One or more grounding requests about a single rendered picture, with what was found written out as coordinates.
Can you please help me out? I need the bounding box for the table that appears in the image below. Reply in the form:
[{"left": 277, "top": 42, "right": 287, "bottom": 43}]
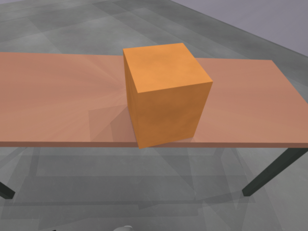
[{"left": 0, "top": 52, "right": 308, "bottom": 199}]

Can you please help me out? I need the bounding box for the carton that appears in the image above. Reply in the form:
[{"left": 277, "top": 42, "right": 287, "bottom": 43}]
[{"left": 123, "top": 43, "right": 213, "bottom": 149}]

